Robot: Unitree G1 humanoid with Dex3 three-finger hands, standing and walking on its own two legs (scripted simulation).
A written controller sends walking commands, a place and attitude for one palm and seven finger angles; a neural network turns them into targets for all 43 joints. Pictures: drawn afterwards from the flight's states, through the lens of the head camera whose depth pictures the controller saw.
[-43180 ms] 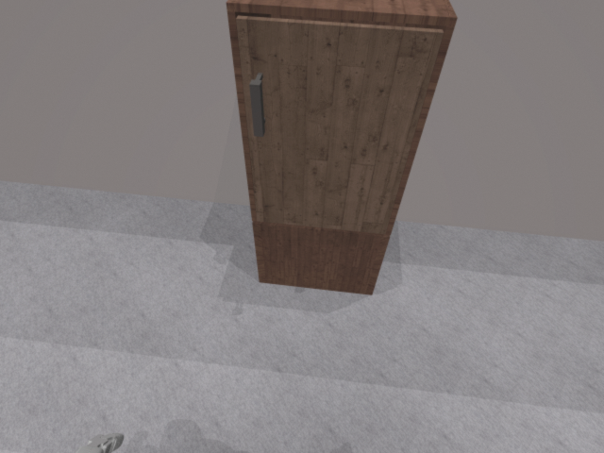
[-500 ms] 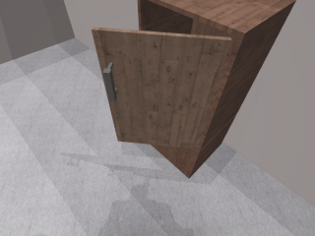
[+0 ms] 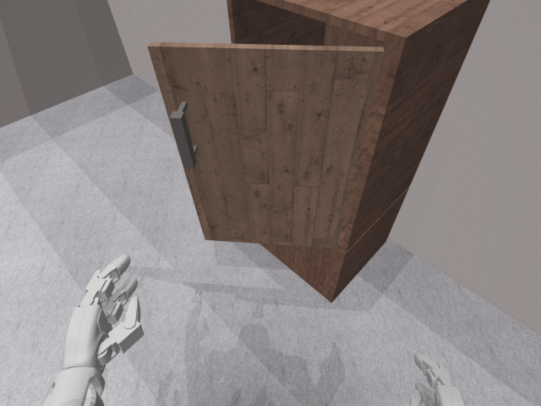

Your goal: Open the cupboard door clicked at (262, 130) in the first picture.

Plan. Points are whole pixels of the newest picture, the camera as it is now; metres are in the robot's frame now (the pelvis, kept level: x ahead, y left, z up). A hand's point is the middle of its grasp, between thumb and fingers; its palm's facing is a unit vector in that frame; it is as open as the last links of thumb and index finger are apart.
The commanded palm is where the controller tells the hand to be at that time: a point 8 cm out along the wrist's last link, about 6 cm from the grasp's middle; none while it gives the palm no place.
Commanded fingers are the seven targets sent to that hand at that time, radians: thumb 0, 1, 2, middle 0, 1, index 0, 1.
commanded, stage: raise the hand with hooked fingers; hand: left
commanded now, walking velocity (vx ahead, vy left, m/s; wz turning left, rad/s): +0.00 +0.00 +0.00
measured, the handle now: (186, 135) +0.61 +0.19 +0.06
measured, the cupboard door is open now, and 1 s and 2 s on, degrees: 39 39 39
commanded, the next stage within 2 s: move the hooked fingers beside the handle in 1.86 s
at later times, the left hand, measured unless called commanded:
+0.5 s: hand (120, 343) +0.21 +0.23 +0.00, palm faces -0.15 -0.99 -0.01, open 10.5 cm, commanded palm +0.18 +0.29 +0.01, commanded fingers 0.00 0.01 0.52 -0.26 -0.87 -0.26 -0.87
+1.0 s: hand (63, 309) +0.24 +0.29 +0.05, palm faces -0.02 -1.00 -0.05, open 13.3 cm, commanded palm +0.21 +0.34 +0.05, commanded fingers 0.00 -0.50 0.30 -0.30 -1.20 -0.30 -1.20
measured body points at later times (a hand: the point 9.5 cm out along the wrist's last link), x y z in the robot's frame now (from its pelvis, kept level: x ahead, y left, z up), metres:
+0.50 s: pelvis -0.04 +0.01 -0.05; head +0.02 +0.02 +0.40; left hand +0.22 +0.28 +0.00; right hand +0.12 -0.22 -0.13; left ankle +0.03 +0.13 -0.72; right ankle -0.03 -0.11 -0.72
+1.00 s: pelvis -0.02 +0.04 -0.03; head +0.01 +0.06 +0.42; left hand +0.24 +0.35 +0.06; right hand +0.15 -0.20 -0.08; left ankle +0.03 +0.13 -0.72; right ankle -0.03 -0.11 -0.72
